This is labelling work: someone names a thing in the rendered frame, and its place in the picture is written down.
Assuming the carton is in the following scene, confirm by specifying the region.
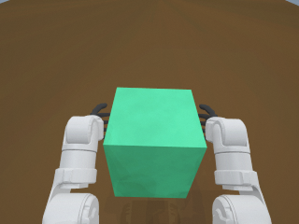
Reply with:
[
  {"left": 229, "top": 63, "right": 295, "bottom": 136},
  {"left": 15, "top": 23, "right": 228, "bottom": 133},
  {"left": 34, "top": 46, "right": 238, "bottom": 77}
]
[{"left": 103, "top": 87, "right": 207, "bottom": 199}]

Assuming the right robot hand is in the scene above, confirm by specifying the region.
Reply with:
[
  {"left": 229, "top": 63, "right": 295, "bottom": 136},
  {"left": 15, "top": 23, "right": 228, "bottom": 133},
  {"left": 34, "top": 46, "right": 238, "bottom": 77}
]
[{"left": 198, "top": 104, "right": 218, "bottom": 140}]

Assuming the robot left upper arm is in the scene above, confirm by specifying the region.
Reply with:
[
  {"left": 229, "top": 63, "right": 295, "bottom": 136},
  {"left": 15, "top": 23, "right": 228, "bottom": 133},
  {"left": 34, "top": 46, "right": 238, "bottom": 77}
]
[{"left": 43, "top": 192, "right": 99, "bottom": 224}]

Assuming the left robot forearm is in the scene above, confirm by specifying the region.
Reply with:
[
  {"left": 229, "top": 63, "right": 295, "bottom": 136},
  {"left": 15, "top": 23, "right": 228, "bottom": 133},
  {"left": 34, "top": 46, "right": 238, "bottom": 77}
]
[{"left": 42, "top": 115, "right": 104, "bottom": 224}]

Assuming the right robot forearm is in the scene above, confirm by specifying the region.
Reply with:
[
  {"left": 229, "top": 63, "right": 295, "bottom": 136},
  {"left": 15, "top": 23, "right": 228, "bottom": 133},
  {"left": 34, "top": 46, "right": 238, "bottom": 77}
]
[{"left": 205, "top": 117, "right": 272, "bottom": 224}]

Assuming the robot right upper arm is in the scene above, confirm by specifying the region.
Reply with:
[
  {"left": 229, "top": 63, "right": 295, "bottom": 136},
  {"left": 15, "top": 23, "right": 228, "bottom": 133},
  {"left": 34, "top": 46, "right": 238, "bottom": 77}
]
[{"left": 212, "top": 194, "right": 271, "bottom": 224}]

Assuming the left robot hand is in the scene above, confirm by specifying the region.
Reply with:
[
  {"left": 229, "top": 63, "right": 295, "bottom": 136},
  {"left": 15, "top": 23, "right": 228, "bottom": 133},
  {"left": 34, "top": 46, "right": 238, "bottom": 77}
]
[{"left": 90, "top": 103, "right": 111, "bottom": 139}]

